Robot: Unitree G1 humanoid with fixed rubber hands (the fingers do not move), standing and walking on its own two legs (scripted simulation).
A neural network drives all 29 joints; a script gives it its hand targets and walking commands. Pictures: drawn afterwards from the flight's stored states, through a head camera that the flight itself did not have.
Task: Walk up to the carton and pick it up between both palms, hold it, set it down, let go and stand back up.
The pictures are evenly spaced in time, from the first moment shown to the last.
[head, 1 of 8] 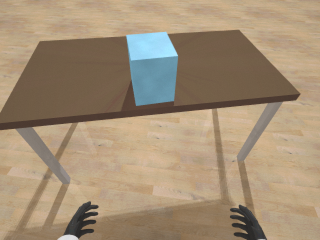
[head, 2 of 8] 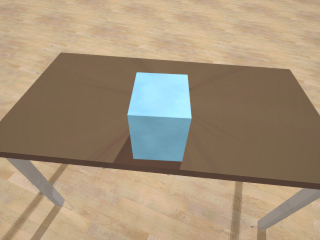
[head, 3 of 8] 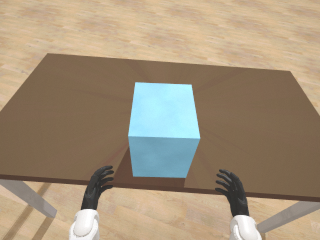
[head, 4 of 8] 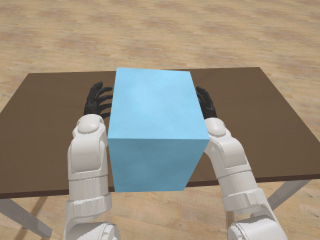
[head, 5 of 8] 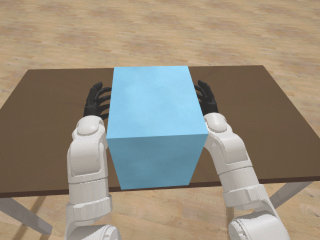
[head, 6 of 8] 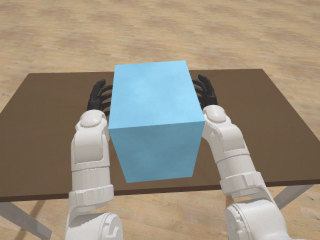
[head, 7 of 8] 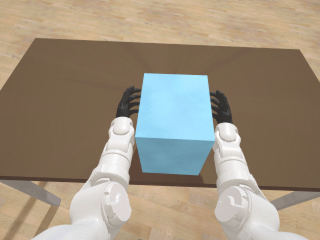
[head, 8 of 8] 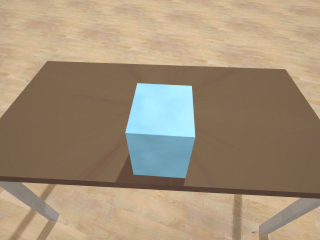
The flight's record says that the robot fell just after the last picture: no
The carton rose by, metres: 0.16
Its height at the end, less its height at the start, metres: +0.00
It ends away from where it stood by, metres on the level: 0.03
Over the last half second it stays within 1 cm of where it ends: yes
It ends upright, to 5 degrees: yes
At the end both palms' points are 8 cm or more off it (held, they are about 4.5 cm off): yes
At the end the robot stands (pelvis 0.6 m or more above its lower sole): yes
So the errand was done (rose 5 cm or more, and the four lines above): yes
